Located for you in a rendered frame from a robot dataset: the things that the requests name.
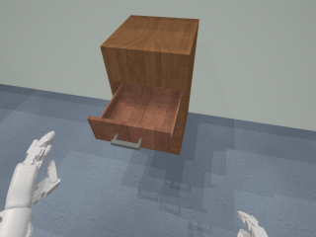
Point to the handle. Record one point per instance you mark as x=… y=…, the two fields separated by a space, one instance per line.
x=126 y=144

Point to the robot left hand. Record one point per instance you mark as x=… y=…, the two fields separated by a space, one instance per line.
x=22 y=190

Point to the robot left forearm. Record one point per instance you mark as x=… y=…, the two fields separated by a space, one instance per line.
x=16 y=222

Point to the drawer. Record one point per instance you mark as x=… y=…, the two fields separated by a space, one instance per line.
x=140 y=111

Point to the cabinet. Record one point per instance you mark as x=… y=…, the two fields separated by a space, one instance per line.
x=158 y=52

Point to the robot right hand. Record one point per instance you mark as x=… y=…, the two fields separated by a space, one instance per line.
x=252 y=225

